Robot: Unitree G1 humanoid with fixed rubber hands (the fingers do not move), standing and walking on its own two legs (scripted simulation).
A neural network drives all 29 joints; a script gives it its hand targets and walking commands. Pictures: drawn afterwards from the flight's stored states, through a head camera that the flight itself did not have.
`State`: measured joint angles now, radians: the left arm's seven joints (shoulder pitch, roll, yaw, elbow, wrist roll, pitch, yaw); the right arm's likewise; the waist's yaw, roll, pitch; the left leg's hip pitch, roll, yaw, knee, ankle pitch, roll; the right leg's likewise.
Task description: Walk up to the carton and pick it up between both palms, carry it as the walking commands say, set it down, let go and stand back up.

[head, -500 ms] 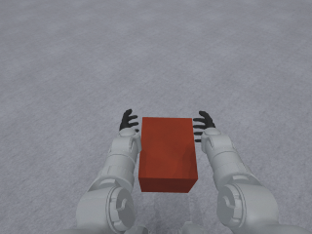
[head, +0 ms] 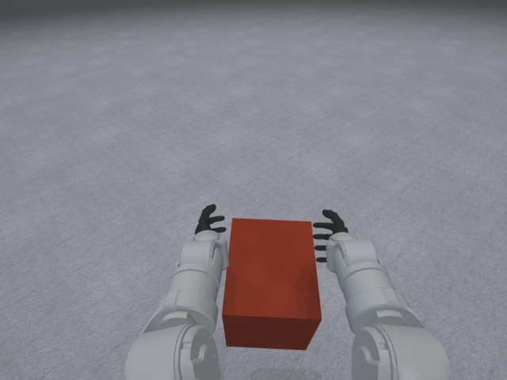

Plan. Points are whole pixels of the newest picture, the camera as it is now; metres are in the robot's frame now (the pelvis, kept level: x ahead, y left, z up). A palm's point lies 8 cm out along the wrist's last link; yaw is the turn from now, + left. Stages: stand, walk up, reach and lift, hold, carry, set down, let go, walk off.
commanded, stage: reach and lift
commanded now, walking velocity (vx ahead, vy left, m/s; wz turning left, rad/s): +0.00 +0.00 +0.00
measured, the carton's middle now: (268, 284) +0.33 -0.01 -0.03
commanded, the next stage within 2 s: hold in 1.20 s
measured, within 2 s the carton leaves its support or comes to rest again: neither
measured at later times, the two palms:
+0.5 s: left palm (204, 245) +0.33 +0.10 +0.08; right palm (341, 240) +0.33 -0.13 +0.09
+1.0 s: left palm (204, 245) +0.33 +0.10 +0.09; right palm (341, 240) +0.33 -0.13 +0.09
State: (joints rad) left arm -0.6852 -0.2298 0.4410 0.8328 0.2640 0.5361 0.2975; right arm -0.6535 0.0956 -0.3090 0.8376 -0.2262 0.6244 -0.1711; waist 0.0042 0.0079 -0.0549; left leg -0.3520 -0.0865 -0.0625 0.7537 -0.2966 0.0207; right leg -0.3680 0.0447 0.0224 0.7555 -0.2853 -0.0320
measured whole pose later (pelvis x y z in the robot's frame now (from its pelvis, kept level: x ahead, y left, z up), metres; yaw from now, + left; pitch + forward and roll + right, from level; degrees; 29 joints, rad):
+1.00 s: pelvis +0.00 +0.00 +0.00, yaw +0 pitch -8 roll +0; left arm -0.69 -0.23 0.43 0.82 0.26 0.60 0.30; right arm -0.68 0.11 -0.31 0.84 -0.26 0.67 -0.21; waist 0.00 -0.01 -0.06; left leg -0.31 -0.09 -0.06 0.75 -0.30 0.02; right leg -0.33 0.04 0.02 0.75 -0.28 -0.03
